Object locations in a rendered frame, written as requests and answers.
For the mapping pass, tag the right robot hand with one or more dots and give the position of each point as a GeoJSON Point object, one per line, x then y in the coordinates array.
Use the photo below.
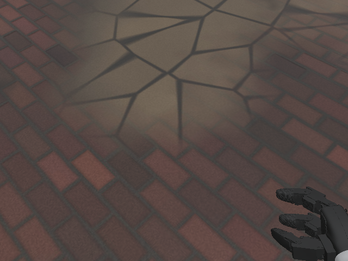
{"type": "Point", "coordinates": [329, 233]}

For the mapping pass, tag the robot right forearm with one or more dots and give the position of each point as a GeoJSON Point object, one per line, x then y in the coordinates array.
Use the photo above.
{"type": "Point", "coordinates": [343, 256]}

